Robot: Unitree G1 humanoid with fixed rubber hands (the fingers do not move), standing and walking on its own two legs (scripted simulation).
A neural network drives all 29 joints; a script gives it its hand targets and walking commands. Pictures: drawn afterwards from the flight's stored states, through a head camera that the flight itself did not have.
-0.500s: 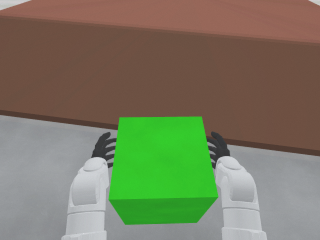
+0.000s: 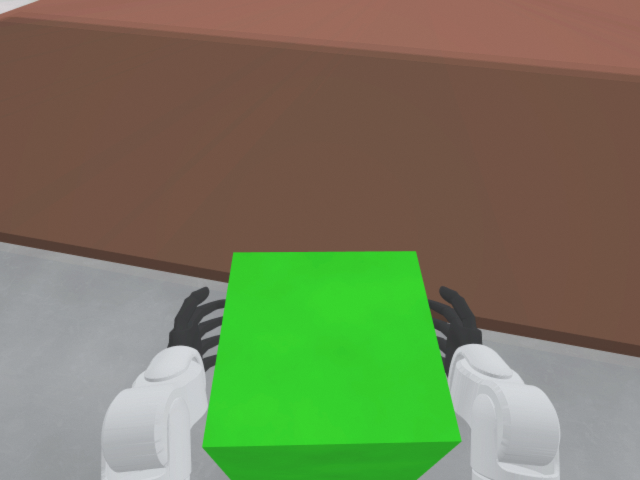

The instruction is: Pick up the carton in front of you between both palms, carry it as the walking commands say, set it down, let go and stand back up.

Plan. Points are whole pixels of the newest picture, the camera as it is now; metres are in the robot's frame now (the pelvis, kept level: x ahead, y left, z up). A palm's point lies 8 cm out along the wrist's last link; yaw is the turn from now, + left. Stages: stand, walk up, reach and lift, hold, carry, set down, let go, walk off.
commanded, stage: carry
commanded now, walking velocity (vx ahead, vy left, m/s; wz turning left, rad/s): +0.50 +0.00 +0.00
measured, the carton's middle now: (325, 379) +0.24 +0.01 +0.02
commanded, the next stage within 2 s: none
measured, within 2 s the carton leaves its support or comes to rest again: neither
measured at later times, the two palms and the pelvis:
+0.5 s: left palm (227, 179) +0.56 +0.18 +0.09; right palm (405, 185) +0.54 -0.12 +0.09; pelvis +0.32 +0.04 +0.00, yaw -2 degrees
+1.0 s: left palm (274, 54) +0.98 +0.14 +0.14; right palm (400, 60) +0.98 -0.16 +0.14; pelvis +0.63 -0.01 -0.01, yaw -1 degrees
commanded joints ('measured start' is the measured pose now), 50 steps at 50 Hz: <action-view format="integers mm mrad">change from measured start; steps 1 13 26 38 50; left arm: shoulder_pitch -381 -381 -424 -849 -1105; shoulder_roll -696 -832 -724 -534 -557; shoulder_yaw -597 -670 -671 -495 -386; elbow -97 -93 -141 -14 234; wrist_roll -267 -236 -218 -297 -242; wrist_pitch -12 -50 -81 -41 -50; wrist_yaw -80 -163 -129 -11 -1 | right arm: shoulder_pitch -321 -384 -390 -830 -1099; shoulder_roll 703 842 691 533 564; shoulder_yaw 552 674 646 470 383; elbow -68 -119 -121 1 243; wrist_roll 187 249 240 239 193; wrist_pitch -11 -59 -80 -30 -42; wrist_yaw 34 147 142 -26 -38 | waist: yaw -17 -52 -60 15 20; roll -135 55 149 -58 -115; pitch -9 -175 22 -240 -177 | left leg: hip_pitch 19 620 630 -93 -98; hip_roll -40 261 139 -15 -59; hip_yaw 69 -329 13 -150 10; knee -143 -524 -566 627 15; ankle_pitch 87 36 224 -162 76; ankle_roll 5 149 136 88 60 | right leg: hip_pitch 58 -580 -571 167 173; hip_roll -213 -124 -53 -304 -184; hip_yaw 113 198 4 440 131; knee -94 941 345 87 95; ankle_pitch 274 -28 249 234 444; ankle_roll -88 -14 11 -181 -171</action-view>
